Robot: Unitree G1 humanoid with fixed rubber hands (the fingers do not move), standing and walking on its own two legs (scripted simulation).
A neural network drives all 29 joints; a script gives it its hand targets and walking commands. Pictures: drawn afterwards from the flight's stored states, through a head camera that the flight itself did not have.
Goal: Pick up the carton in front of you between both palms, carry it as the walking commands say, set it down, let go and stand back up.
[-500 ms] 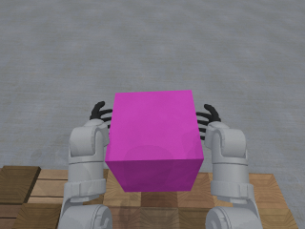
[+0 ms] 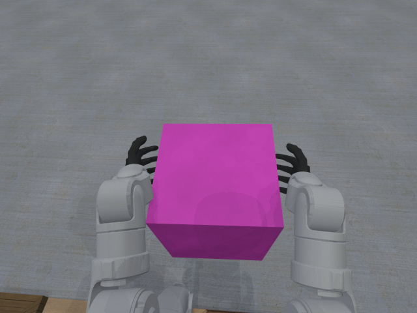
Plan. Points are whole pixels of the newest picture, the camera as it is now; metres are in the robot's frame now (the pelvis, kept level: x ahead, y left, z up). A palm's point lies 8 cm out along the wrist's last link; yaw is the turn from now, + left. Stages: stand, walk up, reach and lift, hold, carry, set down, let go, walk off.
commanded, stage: carry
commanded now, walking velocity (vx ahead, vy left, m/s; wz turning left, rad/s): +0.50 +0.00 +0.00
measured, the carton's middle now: (216, 197) +0.35 +0.04 +0.00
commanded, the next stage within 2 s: none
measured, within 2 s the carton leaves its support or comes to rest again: neither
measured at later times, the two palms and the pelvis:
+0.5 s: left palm (203, 45) +0.75 +0.11 +0.14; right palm (313, 54) +0.71 -0.18 +0.14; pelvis +0.39 +0.01 -0.01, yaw -4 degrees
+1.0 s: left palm (207, 10) +1.08 +0.14 +0.10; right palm (285, 17) +1.06 -0.14 +0.09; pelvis +0.71 +0.01 -0.04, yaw -2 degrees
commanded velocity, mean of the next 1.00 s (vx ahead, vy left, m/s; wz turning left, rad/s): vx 0.50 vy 0.00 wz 0.00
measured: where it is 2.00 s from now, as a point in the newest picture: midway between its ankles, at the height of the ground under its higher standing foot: (235, 139)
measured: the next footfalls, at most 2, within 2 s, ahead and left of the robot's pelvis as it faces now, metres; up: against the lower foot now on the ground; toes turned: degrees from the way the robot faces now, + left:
left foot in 0.14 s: +0.31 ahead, +0.07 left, -0.01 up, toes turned +2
right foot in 0.56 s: +0.59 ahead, -0.08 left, -0.03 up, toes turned -7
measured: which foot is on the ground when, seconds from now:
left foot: up 0.00-0.12, down 0.14-0.56, up 0.58-0.96, down 0.98-1.00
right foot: down 0.00-0.14, up 0.16-0.54, down 0.56-0.96, up 0.98-1.00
